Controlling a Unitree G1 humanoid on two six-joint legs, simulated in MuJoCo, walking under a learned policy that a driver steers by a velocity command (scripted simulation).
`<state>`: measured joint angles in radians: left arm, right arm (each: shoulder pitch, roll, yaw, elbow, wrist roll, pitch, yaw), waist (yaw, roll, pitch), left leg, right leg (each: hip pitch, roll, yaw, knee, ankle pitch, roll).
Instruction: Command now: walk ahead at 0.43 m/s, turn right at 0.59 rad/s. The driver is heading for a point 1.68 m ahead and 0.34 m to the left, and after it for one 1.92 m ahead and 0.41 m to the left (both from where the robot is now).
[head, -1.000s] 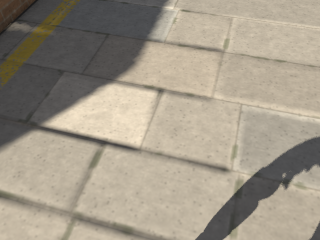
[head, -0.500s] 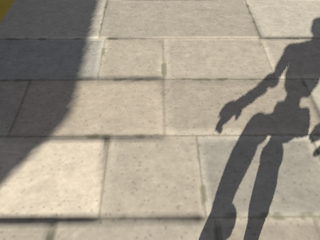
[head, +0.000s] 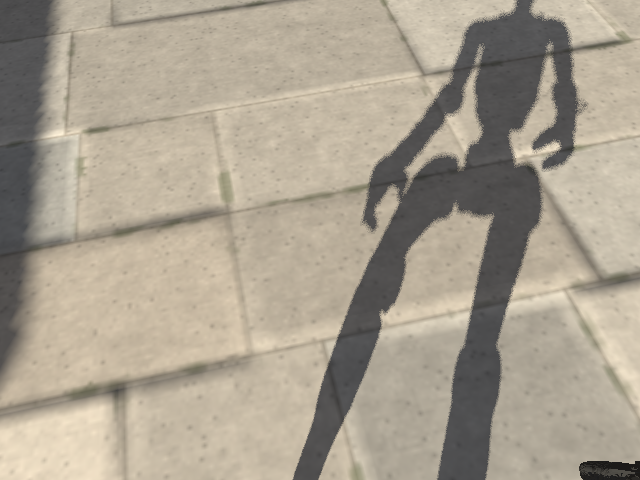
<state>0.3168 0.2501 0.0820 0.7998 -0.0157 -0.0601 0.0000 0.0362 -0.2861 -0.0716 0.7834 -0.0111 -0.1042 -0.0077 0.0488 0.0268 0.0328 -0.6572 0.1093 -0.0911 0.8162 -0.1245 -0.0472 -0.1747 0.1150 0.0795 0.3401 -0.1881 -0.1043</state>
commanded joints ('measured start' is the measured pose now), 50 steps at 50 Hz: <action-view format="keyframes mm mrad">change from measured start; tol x32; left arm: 1 -12 181 45 -71 -3 -4 16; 50 -171 137 28 -158 20 60 56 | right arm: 1 -80 -39 -2 -77 -1 -8 5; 50 120 -177 -37 -205 16 115 -11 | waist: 1 0 -98 -21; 8 -72 -160 -115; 11 -33 293 -506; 28 -23 -275 -61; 50 -38 85 -151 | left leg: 1 140 -91 71 -209 198 -9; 8 333 -130 41 -425 220 63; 10 876 276 -300 -302 891 267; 11 977 401 -577 -335 682 395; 24 258 34 -210 -491 -126 200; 29 54 -137 57 149 -420 31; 40 375 -149 198 -299 -61 52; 43 658 304 -476 -432 659 425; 50 512 81 -226 -456 322 282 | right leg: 1 -113 -175 130 -69 324 -113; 8 24 -165 279 253 360 -13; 10 -306 14 133 752 -412 99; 12 -485 -54 130 1043 -481 155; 28 -15 -461 269 -45 23 -122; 36 51 -392 -14 67 436 -79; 40 -1 -390 -62 192 306 -15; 43 -505 -114 -53 853 -552 190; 50 -434 -127 -3 765 -200 183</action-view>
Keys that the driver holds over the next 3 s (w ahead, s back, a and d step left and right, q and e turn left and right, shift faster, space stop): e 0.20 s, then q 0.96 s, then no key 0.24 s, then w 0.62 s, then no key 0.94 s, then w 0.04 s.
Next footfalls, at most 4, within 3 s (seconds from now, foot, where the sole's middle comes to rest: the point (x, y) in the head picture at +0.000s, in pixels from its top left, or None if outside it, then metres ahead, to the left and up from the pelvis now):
0.18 left None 0.30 0.13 -0.78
0.50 right None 0.21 -0.10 -0.78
0.82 left None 0.24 0.17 -0.78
1.30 right None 0.29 -0.05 -0.78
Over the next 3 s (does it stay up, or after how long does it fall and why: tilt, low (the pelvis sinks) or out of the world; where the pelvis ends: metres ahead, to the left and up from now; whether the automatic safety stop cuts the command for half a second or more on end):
stays up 0.54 0.17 -0.01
